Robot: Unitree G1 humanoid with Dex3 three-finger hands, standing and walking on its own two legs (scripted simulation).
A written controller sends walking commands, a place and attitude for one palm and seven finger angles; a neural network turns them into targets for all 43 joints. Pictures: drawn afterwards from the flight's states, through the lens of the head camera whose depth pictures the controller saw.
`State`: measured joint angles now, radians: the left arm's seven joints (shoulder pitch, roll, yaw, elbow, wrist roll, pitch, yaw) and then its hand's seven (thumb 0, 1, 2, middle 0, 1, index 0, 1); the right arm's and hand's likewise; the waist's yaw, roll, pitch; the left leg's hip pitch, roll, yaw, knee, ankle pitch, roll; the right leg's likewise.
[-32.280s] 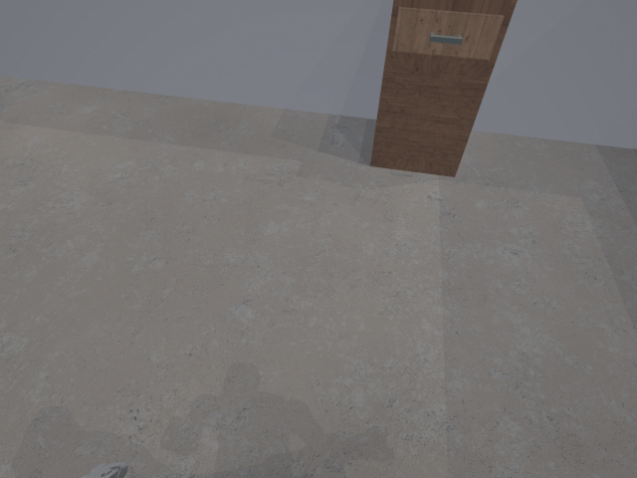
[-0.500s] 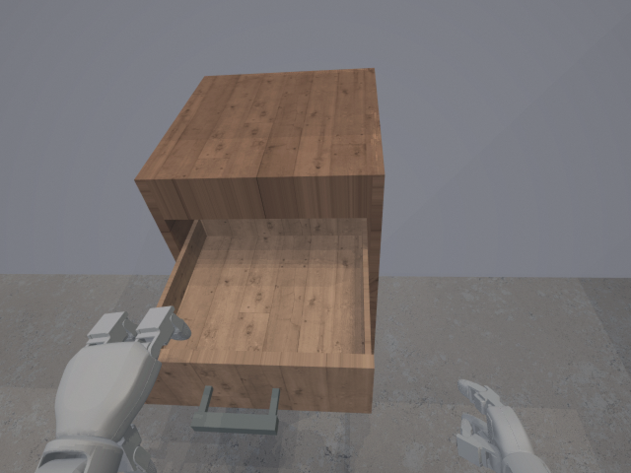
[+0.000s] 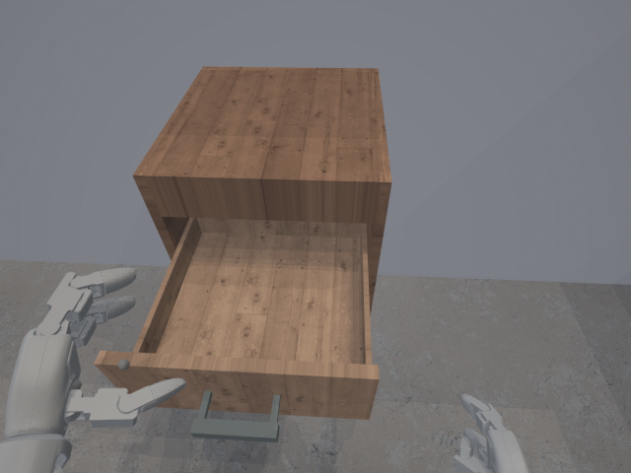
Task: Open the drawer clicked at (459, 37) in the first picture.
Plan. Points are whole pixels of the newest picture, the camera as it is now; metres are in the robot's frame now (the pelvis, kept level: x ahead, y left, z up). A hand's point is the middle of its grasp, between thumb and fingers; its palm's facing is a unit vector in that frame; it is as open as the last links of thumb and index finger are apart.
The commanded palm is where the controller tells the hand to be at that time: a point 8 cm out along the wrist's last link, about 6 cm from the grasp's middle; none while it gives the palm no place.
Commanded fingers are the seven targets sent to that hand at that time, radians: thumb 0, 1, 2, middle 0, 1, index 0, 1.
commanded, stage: draw the hand back to the body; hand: left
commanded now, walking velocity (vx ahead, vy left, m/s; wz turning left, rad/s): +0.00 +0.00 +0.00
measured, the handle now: (238, 415) +0.22 +0.14 -0.10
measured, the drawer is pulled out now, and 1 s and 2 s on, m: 0.29 0.29 0.29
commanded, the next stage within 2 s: step back with the hand held close in 0.58 s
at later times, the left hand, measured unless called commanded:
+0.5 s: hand (78, 364) +0.17 +0.24 +0.15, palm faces +0.38 -0.84 -0.40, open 7.9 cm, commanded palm +0.12 +0.28 +0.18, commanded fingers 0.00 0.90 0.90 -0.20 -0.30 -0.20 -0.30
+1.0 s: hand (100, 373) +0.17 +0.22 +0.14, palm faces +0.26 -0.84 -0.47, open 7.4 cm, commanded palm +0.11 +0.27 +0.18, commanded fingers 0.00 0.90 0.90 -0.20 -0.30 -0.20 -0.30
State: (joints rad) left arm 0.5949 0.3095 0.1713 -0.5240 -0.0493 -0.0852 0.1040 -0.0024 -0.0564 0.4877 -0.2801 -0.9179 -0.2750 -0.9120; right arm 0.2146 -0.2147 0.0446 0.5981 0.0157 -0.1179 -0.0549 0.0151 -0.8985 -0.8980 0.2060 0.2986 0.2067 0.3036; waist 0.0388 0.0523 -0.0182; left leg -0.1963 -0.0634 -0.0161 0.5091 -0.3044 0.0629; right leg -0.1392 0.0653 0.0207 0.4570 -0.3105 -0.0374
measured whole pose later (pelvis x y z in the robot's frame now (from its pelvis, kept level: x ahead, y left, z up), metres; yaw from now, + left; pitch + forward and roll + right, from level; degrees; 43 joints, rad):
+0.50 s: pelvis +0.00 +0.00 +0.00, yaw +1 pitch -1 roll -1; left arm 0.57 0.33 0.27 -0.51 -0.07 -0.07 0.10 0.01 0.77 0.85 -0.22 -0.38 -0.22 -0.37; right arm 0.17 -0.21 0.03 0.60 0.02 -0.09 -0.06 0.01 -0.90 -0.90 0.21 0.30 0.21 0.30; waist 0.06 0.06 -0.03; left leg -0.17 -0.06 -0.03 0.47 -0.28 0.06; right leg -0.11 0.06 0.01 0.41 -0.29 -0.04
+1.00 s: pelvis -0.02 +0.00 +0.00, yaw -1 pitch +2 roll -1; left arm 0.66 0.37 0.32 -0.56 -0.04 -0.15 0.11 0.02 0.89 0.90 -0.21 -0.30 -0.21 -0.30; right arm 0.17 -0.23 -0.01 0.55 0.03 -0.02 -0.06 0.01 -0.90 -0.90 0.21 0.30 0.21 0.30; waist -0.03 0.02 0.01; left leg -0.29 -0.04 -0.01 0.52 -0.26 0.05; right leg -0.23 0.09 0.02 0.44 -0.25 -0.04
